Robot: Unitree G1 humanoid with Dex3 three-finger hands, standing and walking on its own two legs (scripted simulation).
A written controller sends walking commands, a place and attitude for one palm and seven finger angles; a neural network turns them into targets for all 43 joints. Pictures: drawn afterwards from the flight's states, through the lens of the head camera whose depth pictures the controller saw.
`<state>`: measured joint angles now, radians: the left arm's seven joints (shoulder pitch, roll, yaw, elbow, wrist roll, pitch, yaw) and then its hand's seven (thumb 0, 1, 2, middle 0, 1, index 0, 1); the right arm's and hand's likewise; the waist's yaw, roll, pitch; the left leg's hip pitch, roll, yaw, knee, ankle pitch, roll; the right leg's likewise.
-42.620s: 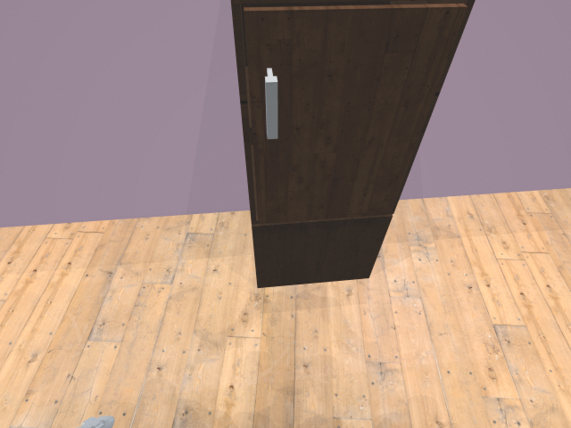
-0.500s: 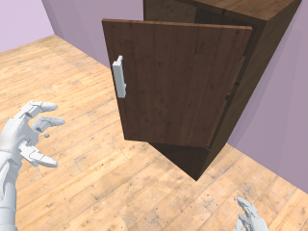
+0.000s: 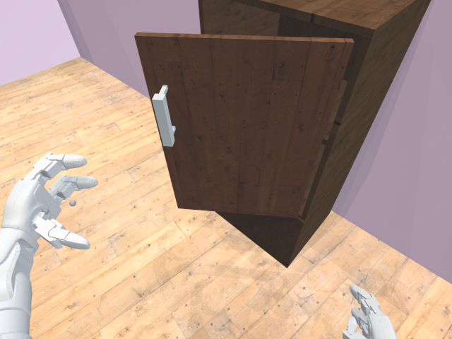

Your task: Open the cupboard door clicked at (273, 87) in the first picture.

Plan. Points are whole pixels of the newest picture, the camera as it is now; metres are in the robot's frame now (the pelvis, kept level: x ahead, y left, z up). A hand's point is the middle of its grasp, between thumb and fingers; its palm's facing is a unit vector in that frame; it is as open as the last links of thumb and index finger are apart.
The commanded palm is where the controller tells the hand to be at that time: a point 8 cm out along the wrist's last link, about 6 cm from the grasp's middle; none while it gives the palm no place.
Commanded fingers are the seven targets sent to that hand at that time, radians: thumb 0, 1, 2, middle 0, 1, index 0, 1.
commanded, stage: move the hooked fingers beside the handle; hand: left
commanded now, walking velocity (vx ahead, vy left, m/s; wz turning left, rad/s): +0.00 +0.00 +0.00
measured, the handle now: (166, 116) +0.56 +0.18 +0.09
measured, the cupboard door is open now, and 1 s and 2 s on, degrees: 37 37 37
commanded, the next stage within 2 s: none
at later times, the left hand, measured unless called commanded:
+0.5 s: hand (97, 168) +0.37 +0.27 +0.11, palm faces +0.01 -1.00 -0.01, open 14.0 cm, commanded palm +0.35 +0.32 +0.11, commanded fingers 0.00 -0.50 0.30 -0.30 -1.20 -0.30 -1.20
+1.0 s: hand (115, 145) +0.44 +0.26 +0.11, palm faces -0.02 -1.00 +0.01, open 14.0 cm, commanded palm +0.43 +0.31 +0.11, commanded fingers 0.00 -0.50 0.30 -0.30 -1.20 -0.30 -1.20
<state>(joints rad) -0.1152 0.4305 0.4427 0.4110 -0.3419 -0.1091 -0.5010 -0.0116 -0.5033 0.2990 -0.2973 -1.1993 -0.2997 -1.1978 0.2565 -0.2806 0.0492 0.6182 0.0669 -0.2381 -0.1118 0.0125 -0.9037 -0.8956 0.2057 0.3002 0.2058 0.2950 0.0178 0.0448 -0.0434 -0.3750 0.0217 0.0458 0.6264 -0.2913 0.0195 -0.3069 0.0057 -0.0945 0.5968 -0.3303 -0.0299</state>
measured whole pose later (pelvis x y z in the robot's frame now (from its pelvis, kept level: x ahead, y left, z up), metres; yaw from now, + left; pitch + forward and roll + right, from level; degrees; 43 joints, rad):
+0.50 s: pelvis +0.00 +0.01 +0.00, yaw -1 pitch +6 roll -1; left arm -0.41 0.49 0.44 0.74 -0.27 -0.18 -0.47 -0.01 -0.50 0.30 -0.30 -1.20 -0.30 -1.20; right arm 0.33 -0.30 0.04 0.64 0.06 -0.17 -0.10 0.01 -0.90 -0.90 0.21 0.30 0.21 0.29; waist -0.04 0.03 -0.05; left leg -0.46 0.02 0.06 0.66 -0.30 0.03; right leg -0.40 0.00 -0.08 0.63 -0.33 -0.02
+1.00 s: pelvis +0.01 +0.03 -0.01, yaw -1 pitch +10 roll -2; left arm -0.69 0.51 0.39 0.99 -0.20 -0.24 -0.42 -0.01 -0.50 0.30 -0.30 -1.20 -0.30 -1.20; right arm 0.35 -0.29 0.04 0.65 0.04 -0.08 -0.07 0.01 -0.90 -0.90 0.21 0.30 0.21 0.29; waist -0.07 0.01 -0.06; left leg -0.56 0.01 0.07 0.71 -0.33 0.05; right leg -0.48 -0.01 -0.07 0.65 -0.34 0.00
